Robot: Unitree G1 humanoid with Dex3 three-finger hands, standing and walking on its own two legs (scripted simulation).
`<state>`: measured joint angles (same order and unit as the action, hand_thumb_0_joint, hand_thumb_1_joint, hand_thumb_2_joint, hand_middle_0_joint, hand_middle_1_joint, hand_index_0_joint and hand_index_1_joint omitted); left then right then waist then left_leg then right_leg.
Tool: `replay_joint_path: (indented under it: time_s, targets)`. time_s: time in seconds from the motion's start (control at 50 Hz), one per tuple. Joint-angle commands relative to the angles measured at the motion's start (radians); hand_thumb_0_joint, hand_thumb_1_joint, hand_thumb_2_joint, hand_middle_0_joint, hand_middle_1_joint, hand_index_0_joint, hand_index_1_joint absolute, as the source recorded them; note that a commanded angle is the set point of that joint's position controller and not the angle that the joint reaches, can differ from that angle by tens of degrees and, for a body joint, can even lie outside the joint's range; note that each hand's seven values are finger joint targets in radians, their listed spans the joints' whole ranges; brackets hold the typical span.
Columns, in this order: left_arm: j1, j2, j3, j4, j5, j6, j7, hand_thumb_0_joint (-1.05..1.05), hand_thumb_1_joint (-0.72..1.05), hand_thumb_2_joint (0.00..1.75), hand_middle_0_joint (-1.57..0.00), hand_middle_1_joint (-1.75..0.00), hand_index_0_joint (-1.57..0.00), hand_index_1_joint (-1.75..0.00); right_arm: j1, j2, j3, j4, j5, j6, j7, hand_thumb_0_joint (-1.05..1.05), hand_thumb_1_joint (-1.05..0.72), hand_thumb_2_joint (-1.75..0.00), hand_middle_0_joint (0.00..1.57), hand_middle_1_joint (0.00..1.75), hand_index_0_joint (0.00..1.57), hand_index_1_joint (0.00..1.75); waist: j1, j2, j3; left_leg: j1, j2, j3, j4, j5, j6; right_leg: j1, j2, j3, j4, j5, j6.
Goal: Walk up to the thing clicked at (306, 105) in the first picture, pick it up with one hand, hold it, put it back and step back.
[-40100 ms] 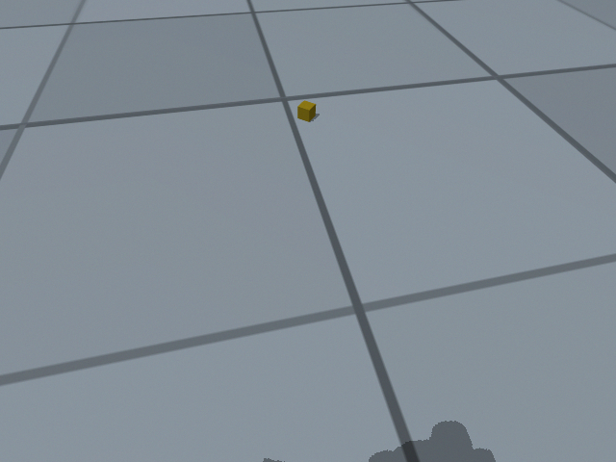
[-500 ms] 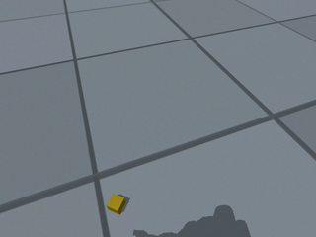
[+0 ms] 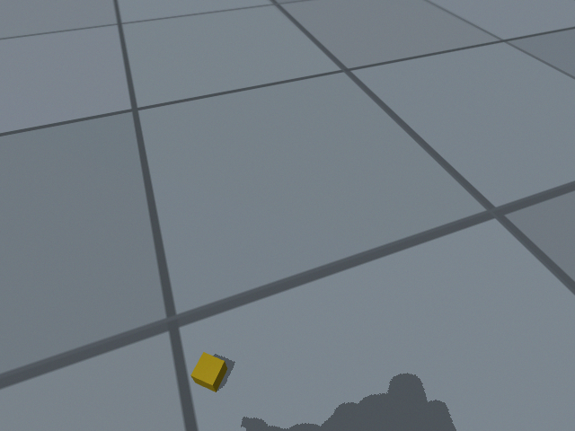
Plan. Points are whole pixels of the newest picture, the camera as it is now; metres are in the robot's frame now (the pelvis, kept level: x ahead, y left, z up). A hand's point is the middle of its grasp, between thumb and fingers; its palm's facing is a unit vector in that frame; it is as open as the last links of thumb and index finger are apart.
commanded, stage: stand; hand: left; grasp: from above
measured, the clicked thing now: (209, 372) +0.42 +0.25 -0.74
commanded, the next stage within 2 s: step back in 0.10 s
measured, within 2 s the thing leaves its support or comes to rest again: neither
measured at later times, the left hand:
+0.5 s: hand out of the picture +0.08 +0.32 -0.18, palm faces -0.01 -0.93 -0.36, open 7.4 cm
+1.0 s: hand out of the picture -0.10 +0.30 -0.16, palm faces -0.08 -0.91 -0.41, open 7.4 cm
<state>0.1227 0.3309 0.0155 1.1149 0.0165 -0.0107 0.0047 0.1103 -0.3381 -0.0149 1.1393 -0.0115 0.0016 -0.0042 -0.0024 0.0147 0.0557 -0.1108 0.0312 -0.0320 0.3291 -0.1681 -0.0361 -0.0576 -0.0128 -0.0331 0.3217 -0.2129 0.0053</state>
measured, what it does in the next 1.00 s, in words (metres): walks backwards: right foot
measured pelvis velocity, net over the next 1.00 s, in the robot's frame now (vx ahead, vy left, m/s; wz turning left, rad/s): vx -0.18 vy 0.04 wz -0.09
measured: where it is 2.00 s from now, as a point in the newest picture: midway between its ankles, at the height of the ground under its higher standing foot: outside the picture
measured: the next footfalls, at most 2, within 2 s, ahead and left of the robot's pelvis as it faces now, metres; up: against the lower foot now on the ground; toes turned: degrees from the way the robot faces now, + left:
right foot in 0.90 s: -0.15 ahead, -0.07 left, +0.00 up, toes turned -4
left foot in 1.28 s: -0.25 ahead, +0.16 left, +0.00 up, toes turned -1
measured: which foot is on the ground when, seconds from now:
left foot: down 0.00-0.92, up 0.94-1.00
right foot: down 0.00-0.40, up 0.42-0.88, down 0.90-1.00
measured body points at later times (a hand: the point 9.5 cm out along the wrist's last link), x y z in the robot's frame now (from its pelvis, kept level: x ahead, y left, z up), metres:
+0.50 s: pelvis -0.06 +0.06 -0.02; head +0.02 +0.09 +0.42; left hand +0.08 +0.37 -0.16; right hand +0.00 -0.26 -0.13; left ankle -0.04 +0.15 -0.75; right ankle -0.06 -0.11 -0.70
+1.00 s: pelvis -0.18 +0.04 -0.02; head -0.15 +0.02 +0.42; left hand -0.09 +0.35 -0.13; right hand -0.10 -0.29 -0.15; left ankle -0.10 +0.16 -0.70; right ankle -0.19 -0.07 -0.75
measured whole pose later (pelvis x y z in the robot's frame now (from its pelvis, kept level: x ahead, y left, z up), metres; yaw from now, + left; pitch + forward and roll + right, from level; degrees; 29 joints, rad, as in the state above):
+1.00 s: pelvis -0.18 +0.04 -0.02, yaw -5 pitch -3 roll +1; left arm 0.23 0.36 0.08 0.87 0.04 0.05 -0.01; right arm 0.13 -0.39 -0.06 0.89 0.00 0.06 -0.02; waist 0.02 0.02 0.14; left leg -0.51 -0.08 -0.07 0.97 -0.45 0.00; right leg -0.24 0.00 0.02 0.65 -0.36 -0.03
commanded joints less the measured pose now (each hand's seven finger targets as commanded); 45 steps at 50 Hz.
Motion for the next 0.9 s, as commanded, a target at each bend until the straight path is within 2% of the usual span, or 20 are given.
replay_joint_path:
  time_s: [0.0, 0.06, 0.08, 0.14, 0.16, 0.2, 0.22, 0.3, 0.34, 0.36, 0.38, 0.4, 0.48, 0.6, 0.66, 0.74, 0.8, 0.84, 0.86, 0.88]
  targets:
    - [-0.04, 0.214, 0.04, -0.06, -0.003, -0.022, 0.013, 0.0, 0.9, 0.9, -0.2, -0.3, -0.2, -0.3, -0.038, -0.202, -0.03, -0.056, -0.002, -0.023, -0.008, 0.0, -0.9, -0.9, 0.2, 0.3, 0.2, 0.3, -0.001, -0.013, -0.056, 0.016, 0.094, -0.062, -0.042, 0.145, 0.045, -0.028, -0.116, 0.086, -0.057, 0.146, -0.019]
    - [-0.034, 0.216, 0.04, -0.061, -0.003, -0.022, 0.013, 0.0, 0.9, 0.9, -0.2, -0.3, -0.2, -0.3, -0.041, -0.204, -0.032, -0.059, -0.001, -0.024, -0.007, 0.0, -0.9, -0.9, 0.2, 0.3, 0.2, 0.3, 0.003, -0.014, -0.061, 0.022, 0.096, -0.065, -0.043, 0.169, 0.048, -0.025, -0.116, 0.083, -0.054, 0.163, -0.02]
    - [-0.046, 0.297, 0.09, -0.072, -0.025, -0.009, 0.013, 0.0, 0.9, 0.9, -0.2, -0.3, -0.2, -0.3, -0.07, -0.26, -0.053, -0.095, 0.008, -0.007, -0.001, 0.0, -0.9, -0.9, 0.2, 0.3, 0.2, 0.3, -0.002, -0.03, 0.062, -0.093, 0.07, -0.067, 0.081, 0.315, 0.072, -0.087, -0.11, 0.099, 0.027, 0.329, -0.035]
    - [-0.018, 0.301, 0.103, -0.124, -0.026, -0.001, 0.018, 0.0, 0.9, 0.9, -0.2, -0.3, -0.2, -0.3, -0.033, -0.224, -0.061, -0.146, 0.026, 0.01, 0.0, 0.0, -0.9, -0.9, 0.2, 0.3, 0.2, 0.3, -0.007, -0.079, -0.06, -0.079, -0.001, 0.0, 0.287, 0.28, 0.069, -0.065, -0.188, 0.143, 0.055, 0.502, -0.132]
    - [-0.046, 0.31, 0.11, -0.147, -0.021, 0.005, 0.019, 0.0, 0.9, 0.9, -0.2, -0.3, -0.2, -0.3, -0.016, -0.22, -0.068, -0.158, 0.023, 0.02, -0.001, 0.0, -0.9, -0.9, 0.2, 0.3, 0.2, 0.3, -0.013, -0.123, -0.082, -0.105, -0.038, 0.014, 0.373, 0.15, 0.065, -0.075, -0.236, 0.178, 0.042, 0.496, -0.178]
    - [-0.091, 0.313, 0.112, -0.206, 0.003, 0.01, 0.021, 0.0, 0.9, 0.9, -0.2, -0.3, -0.2, -0.3, 0.01, -0.229, -0.086, -0.191, 0.011, 0.04, 0.004, 0.0, -0.9, -0.9, 0.2, 0.3, 0.2, 0.3, -0.011, -0.201, -0.088, -0.172, -0.075, -0.032, 0.614, -0.35, 0.083, -0.14, -0.357, 0.269, 0.037, 0.485, -0.275]
    - [-0.115, 0.313, 0.112, -0.228, 0.01, 0.012, 0.022, 0.0, 0.9, 0.9, -0.2, -0.3, -0.2, -0.3, 0.039, -0.228, -0.089, -0.201, 0.012, 0.047, 0.005, 0.0, -0.9, -0.9, 0.2, 0.3, 0.2, 0.3, -0.025, -0.188, -0.076, -0.182, -0.06, -0.068, 0.66, -0.387, 0.089, -0.18, -0.367, 0.252, 0.064, 0.476, -0.288]
    - [-0.139, 0.29, 0.1, -0.276, 0.011, 0.022, 0.026, 0.0, 0.9, 0.9, -0.2, -0.3, -0.2, -0.3, 0.093, -0.217, -0.091, -0.231, 0.013, 0.036, 0.008, 0.0, -0.9, -0.9, 0.2, 0.3, 0.2, 0.3, -0.03, -0.19, -0.079, -0.217, -0.035, -0.015, 0.399, -0.236, 0.079, -0.1, -0.264, 0.166, 0.204, 0.458, -0.188]
    - [-0.123, 0.283, 0.094, -0.289, -0.007, 0.042, 0.02, 0.0, 0.9, 0.9, -0.2, -0.3, -0.2, -0.3, 0.126, -0.208, -0.095, -0.225, -0.006, 0.022, 0.007, 0.0, -0.9, -0.9, 0.2, 0.3, 0.2, 0.3, -0.041, -0.125, -0.076, -0.13, -0.048, 0.036, 0.109, 0.047, 0.068, -0.113, -0.195, 0.116, 0.339, 0.378, -0.135]
    - [-0.075, 0.229, 0.087, -0.298, -0.019, 0.052, 0.019, 0.0, 0.9, 0.9, -0.2, -0.3, -0.2, -0.3, 0.093, -0.264, -0.111, -0.254, -0.028, 0.012, 0.003, 0.0, -0.9, -0.9, 0.2, 0.3, 0.2, 0.3, -0.013, 0.029, -0.071, -0.082, 0.073, -0.145, 0.044, 0.33, 0.087, -0.199, -0.081, 0.08, 0.466, 0.189, -0.076]
    - [-0.052, 0.175, 0.078, -0.308, -0.024, 0.06, 0.025, 0.0, 0.9, 0.9, -0.2, -0.3, -0.2, -0.3, 0.081, -0.348, -0.125, -0.275, -0.038, 0.003, 0.001, 0.0, -0.9, -0.9, 0.2, 0.3, 0.2, 0.3, 0.007, 0.22, -0.066, 0.003, 0.247, -0.391, 0.037, 0.587, 0.141, -0.4, 0.09, 0.106, 0.599, -0.394, -0.043]
    - [-0.06, 0.224, 0.091, -0.299, -0.016, 0.068, 0.041, 0.0, 0.9, 0.9, -0.2, -0.3, -0.2, -0.3, 0.087, -0.413, -0.138, -0.279, -0.015, 0.002, 0.0, 0.0, -0.9, -0.9, 0.2, 0.3, 0.2, 0.3, -0.043, 0.205, -0.113, -0.063, 0.317, -0.461, 0.043, 0.583, 0.229, -0.347, 0.117, 0.242, 0.723, -0.49, -0.04]
    - [0.011, 0.248, 0.092, -0.264, -0.027, 0.069, 0.041, 0.0, 0.9, 0.9, -0.2, -0.3, -0.2, -0.3, -0.013, -0.278, -0.106, -0.319, -0.011, -0.005, -0.025, 0.0, -0.9, -0.9, 0.2, 0.3, 0.2, 0.3, 0.026, 0.13, -0.134, 0.037, 0.178, -0.206, 0.127, 0.503, 0.172, -0.429, 0.102, 0.255, 0.874, -0.284, -0.035]
    - [-0.004, 0.242, 0.101, -0.302, -0.007, 0.058, 0.033, 0.0, 0.9, 0.9, -0.2, -0.3, -0.2, -0.3, 0.088, -0.257, -0.109, -0.321, -0.005, -0.002, -0.038, 0.0, -0.9, -0.9, 0.2, 0.3, 0.2, 0.3, -0.038, 0.087, -0.108, 0.157, 0.221, -0.214, 0.146, 0.556, 0.234, -0.451, 0.088, 0.212, 0.75, -0.313, 0.015]
    - [0.027, 0.233, 0.106, -0.299, -0.005, 0.059, 0.029, 0.0, 0.9, 0.9, -0.2, -0.3, -0.2, -0.3, 0.068, -0.278, -0.112, -0.338, -0.007, -0.001, -0.038, 0.0, -0.9, -0.9, 0.2, 0.3, 0.2, 0.3, -0.039, 0.099, -0.103, 0.109, 0.27, -0.238, 0.122, 0.451, 0.288, -0.408, 0.075, 0.189, 0.697, -0.323, 0.012]
    - [0.083, 0.231, 0.113, -0.297, 0.001, 0.057, 0.015, 0.0, 0.9, 0.9, -0.2, -0.3, -0.2, -0.3, 0.046, -0.295, -0.114, -0.355, -0.011, -0.005, -0.035, 0.0, -0.9, -0.9, 0.2, 0.3, 0.2, 0.3, -0.03, 0.097, -0.133, 0.059, 0.286, -0.242, 0.103, 0.293, 0.287, -0.348, 0.046, 0.149, 0.615, -0.316, -0.001]
    - [0.147, 0.229, 0.121, -0.285, -0.001, 0.052, 0.0, 0.0, 0.9, 0.9, -0.2, -0.3, -0.2, -0.3, -0.008, -0.305, -0.11, -0.366, -0.014, 0.002, -0.029, 0.0, -0.9, -0.9, 0.2, 0.3, 0.2, 0.3, -0.002, 0.122, -0.154, -0.047, 0.257, -0.2, 0.1, 0.139, 0.243, -0.227, 0.01, 0.083, 0.424, -0.266, -0.024]
    - [0.244, 0.219, 0.125, -0.248, 0.005, 0.047, -0.007, 0.0, 0.9, 0.9, -0.2, -0.3, -0.2, -0.3, -0.052, -0.312, -0.107, -0.372, -0.009, 0.013, -0.021, 0.0, -0.9, -0.9, 0.2, 0.3, 0.2, 0.3, 0.047, 0.125, -0.137, -0.197, 0.213, -0.145, 0.134, 0.024, 0.188, -0.074, 0.01, 0.037, 0.208, -0.104, -0.053]
    - [0.251, 0.238, 0.13, -0.243, 0.018, 0.042, -0.004, 0.0, 0.9, 0.9, -0.2, -0.3, -0.2, -0.3, -0.047, -0.285, -0.098, -0.367, -0.001, 0.018, -0.019, 0.0, -0.9, -0.9, 0.2, 0.3, 0.2, 0.3, 0.045, 0.069, -0.108, -0.286, 0.167, -0.117, 0.175, -0.078, 0.136, -0.051, -0.014, 0.092, 0.141, -0.086, -0.07]
    - [0.213, 0.303, 0.147, -0.271, 0.032, 0.037, -0.006, 0.0, 0.9, 0.9, -0.2, -0.3, -0.2, -0.3, -0.015, -0.238, -0.086, -0.371, 0.006, 0.02, -0.017, 0.0, -0.9, -0.9, 0.2, 0.3, 0.2, 0.3, 0.023, -0.14, -0.044, -0.438, 0.036, -0.055, 0.328, -0.267, 0.069, -0.08, -0.168, 0.367, 0.025, -0.201, -0.13]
